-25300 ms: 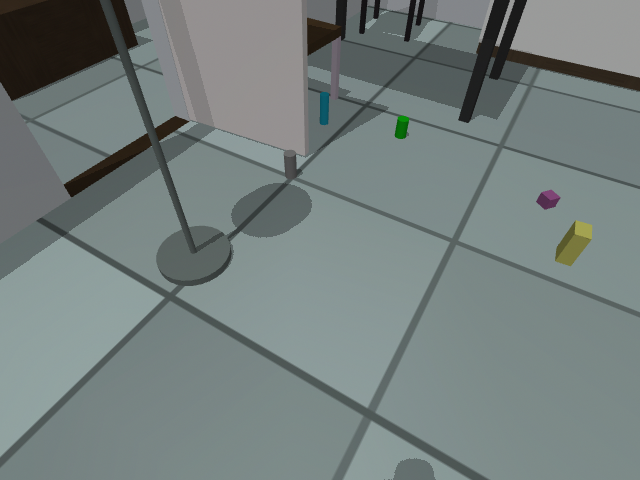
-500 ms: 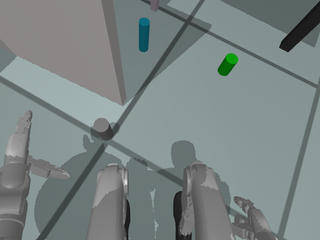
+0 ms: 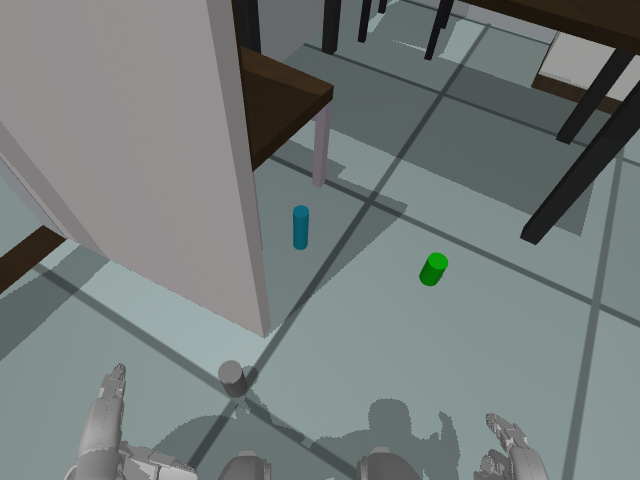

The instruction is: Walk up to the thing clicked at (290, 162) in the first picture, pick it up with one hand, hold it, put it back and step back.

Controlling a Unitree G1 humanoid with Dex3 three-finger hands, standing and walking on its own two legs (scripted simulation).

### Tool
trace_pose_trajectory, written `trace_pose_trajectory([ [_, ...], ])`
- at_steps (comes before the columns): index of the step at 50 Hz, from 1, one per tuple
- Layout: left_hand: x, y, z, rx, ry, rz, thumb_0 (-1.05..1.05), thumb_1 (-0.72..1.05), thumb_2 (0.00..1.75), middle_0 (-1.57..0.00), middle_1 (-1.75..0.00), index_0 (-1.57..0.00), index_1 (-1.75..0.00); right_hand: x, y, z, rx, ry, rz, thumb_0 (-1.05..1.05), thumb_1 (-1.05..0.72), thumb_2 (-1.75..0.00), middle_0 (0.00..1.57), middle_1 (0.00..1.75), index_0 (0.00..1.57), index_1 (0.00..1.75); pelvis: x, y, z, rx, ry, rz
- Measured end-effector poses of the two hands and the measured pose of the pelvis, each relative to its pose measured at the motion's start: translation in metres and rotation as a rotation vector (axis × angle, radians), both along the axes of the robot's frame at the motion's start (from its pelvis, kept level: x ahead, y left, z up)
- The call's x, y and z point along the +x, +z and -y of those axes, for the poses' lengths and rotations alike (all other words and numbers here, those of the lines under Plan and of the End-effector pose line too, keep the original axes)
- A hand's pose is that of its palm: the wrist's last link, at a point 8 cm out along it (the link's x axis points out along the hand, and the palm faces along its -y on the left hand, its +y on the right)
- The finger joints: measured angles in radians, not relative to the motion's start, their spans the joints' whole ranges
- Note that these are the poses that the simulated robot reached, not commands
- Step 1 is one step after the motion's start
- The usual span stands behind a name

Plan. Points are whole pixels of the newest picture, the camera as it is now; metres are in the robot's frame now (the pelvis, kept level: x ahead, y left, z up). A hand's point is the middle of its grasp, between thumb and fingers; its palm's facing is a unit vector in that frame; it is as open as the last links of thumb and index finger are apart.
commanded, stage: home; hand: left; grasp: from the side
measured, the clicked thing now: (233, 379) +0.43 +0.20 -0.61
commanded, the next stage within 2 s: stand in 1.90 s
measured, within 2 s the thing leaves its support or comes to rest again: neither
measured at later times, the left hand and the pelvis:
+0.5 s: hand (144, 461) +0.18 +0.19 -0.01, palm faces +0.13 -0.95 -0.29, open 17.6 cm; pelvis +0.02 +0.00 +0.05, yaw +1 degrees
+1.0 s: hand (152, 462) +0.18 +0.18 -0.01, palm faces +0.12 -0.95 -0.29, open 17.5 cm; pelvis +0.01 +0.00 +0.05, yaw +1 degrees
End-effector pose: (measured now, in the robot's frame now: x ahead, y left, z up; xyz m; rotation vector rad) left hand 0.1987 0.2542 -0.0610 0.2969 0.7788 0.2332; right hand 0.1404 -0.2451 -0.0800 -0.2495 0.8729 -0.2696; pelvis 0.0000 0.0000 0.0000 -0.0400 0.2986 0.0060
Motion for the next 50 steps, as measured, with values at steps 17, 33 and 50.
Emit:
trace_pose_trajectory([
  [17, -0.035, 0.081, 0.018, -0.037, 0.004, 0.068, -0.01, -0.57, 0.04, -0.05, -0.05, -0.05, -0.05, 0.037, 0.061, -0.021, 0.018, 0.039, 0.207, 0.01, -0.89, -0.90, 0.21, 0.30, 0.21, 0.30, 0.020, 0.043, -0.006, 0.005, 0.005, 0.148],
  [33, -0.040, 0.079, 0.024, -0.049, 0.016, 0.050, -0.01, -0.56, 0.04, -0.05, -0.05, -0.05, -0.05, 0.029, 0.063, -0.012, 0.000, 0.061, 0.198, 0.01, -0.89, -0.90, 0.21, 0.30, 0.21, 0.30, 0.016, 0.047, 0.001, 0.011, 0.012, 0.175],
  [50, -0.043, 0.078, 0.029, -0.053, 0.011, 0.040, -0.01, -0.55, 0.05, -0.05, -0.05, -0.05, -0.06, 0.018, 0.060, -0.005, 0.000, 0.044, 0.184, 0.01, -0.90, -0.90, 0.21, 0.30, 0.21, 0.30, 0.012, 0.049, 0.005, 0.015, 0.008, 0.180],
])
